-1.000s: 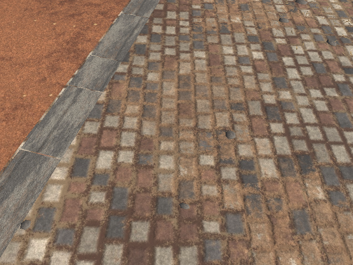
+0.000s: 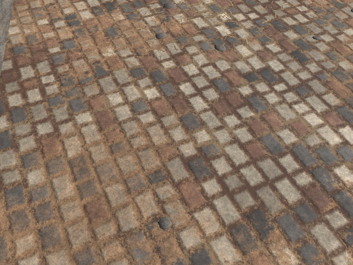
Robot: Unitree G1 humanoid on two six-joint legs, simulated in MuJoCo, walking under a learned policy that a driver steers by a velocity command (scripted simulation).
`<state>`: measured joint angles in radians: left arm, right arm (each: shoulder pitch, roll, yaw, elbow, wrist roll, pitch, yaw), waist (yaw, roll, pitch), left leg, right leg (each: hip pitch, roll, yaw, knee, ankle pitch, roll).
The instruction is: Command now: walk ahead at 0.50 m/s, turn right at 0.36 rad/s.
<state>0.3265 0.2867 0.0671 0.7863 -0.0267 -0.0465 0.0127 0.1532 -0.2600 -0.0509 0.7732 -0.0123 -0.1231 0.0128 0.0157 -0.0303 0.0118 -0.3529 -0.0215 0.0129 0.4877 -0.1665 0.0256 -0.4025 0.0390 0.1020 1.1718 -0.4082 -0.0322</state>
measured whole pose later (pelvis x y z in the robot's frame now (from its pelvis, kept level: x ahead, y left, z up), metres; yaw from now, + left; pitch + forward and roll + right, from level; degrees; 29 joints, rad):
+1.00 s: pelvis +0.52 +0.00 -0.01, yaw +9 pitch +2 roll -1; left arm 0.29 0.28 0.05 0.83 -0.01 -0.09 0.00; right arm 0.13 -0.30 -0.06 0.70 0.02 -0.06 0.05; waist 0.02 0.01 0.05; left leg -0.48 -0.05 0.02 0.61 -0.18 0.09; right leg -0.25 -0.04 -0.01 1.12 -0.47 0.01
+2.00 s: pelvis +0.86 +0.05 +0.00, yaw +26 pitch -1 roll -1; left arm 0.17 0.24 0.01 0.87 0.01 -0.03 -0.01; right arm 0.23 -0.22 -0.03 0.70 -0.01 0.01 -0.03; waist 0.01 0.01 0.02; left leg -0.24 0.01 -0.06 0.59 -0.33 -0.02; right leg -0.26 0.00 -0.02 0.57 -0.30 0.00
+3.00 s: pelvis +0.86 +0.04 +0.00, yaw +25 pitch -2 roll +0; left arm 0.18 0.21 0.02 1.11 0.00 0.01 0.03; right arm 0.28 -0.20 -0.03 1.05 0.00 0.00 -0.05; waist 0.01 0.00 0.04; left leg -0.18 0.02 -0.04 0.48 -0.27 -0.03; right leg -0.21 0.00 -0.01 0.49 -0.25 -0.01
